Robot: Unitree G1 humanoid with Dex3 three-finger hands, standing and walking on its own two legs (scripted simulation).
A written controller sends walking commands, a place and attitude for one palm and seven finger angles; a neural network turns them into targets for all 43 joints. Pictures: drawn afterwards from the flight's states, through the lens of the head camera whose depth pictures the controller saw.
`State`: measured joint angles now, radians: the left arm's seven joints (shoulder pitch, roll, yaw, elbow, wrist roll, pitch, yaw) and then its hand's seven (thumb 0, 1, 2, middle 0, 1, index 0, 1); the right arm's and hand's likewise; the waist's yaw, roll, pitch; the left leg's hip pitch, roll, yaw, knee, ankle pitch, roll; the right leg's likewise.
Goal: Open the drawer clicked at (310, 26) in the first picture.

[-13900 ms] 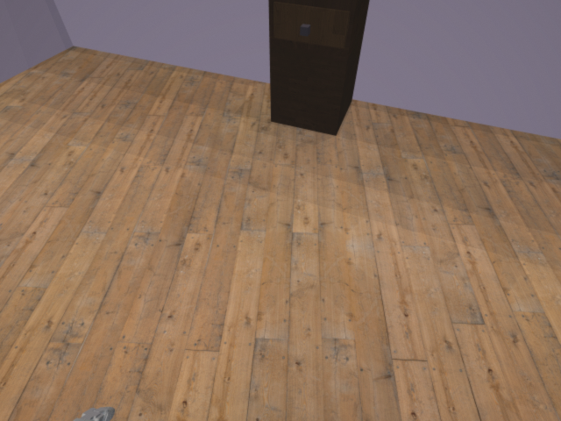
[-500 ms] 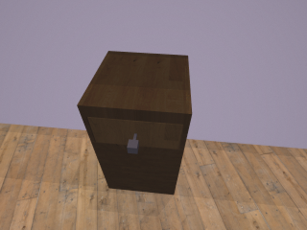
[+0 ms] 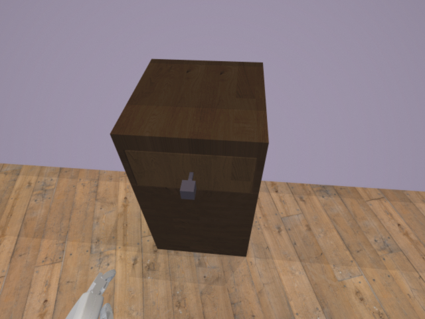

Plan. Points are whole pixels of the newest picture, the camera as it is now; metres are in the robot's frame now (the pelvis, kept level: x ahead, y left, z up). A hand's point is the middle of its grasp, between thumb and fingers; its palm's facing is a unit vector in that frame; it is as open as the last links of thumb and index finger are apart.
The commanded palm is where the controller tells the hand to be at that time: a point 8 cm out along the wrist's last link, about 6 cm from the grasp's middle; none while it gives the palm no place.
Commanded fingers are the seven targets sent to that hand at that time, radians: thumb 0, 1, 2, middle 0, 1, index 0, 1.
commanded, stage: raise the hand with hooked fingers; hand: left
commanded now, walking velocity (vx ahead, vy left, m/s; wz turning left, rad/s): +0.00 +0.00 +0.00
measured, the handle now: (189, 184) +0.52 +0.10 -0.15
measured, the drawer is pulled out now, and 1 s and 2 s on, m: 0.00 0.00 0.00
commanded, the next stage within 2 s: move the hooked fingers above the handle in 1.74 s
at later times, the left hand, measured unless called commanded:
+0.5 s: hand (109, 272) +0.21 +0.21 -0.03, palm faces +0.04 -0.09 -0.99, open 10.0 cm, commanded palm +0.19 +0.21 +0.03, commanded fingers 0.00 0.11 0.56 -0.26 -0.81 -0.26 -0.81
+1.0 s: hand (116, 215) +0.30 +0.21 +0.04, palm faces +0.05 -0.10 -0.99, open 12.8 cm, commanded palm +0.28 +0.21 +0.10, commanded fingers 0.00 -0.48 0.31 -0.30 -1.18 -0.30 -1.18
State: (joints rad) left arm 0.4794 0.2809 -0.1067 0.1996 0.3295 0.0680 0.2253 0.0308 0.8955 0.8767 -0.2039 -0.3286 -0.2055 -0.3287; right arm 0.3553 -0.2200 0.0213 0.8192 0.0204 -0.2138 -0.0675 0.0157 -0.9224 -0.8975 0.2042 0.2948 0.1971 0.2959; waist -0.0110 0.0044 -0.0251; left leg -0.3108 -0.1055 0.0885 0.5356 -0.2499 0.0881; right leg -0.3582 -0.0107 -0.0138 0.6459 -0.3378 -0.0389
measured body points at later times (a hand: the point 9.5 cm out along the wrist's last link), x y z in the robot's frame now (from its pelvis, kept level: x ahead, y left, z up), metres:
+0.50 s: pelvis +0.01 -0.03 -0.03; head +0.03 -0.05 +0.42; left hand +0.21 +0.21 +0.03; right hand +0.27 -0.21 -0.10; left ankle +0.02 +0.06 -0.73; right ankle +0.02 -0.10 -0.73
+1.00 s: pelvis +0.05 -0.03 -0.01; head +0.08 -0.06 +0.44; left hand +0.29 +0.21 +0.09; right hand +0.24 -0.27 -0.12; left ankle +0.02 +0.06 -0.73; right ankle +0.02 -0.10 -0.73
